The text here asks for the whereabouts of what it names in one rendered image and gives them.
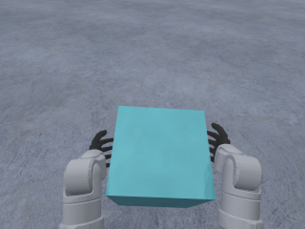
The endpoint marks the right robot hand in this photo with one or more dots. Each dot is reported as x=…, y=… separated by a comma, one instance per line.
x=220, y=138

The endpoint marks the right robot forearm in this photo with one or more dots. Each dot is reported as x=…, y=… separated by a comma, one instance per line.
x=241, y=189

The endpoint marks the left robot forearm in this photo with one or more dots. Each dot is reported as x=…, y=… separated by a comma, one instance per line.
x=82, y=191

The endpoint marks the left robot hand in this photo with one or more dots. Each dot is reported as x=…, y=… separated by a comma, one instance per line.
x=96, y=144

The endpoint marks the carton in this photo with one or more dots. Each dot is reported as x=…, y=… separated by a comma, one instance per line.
x=160, y=158

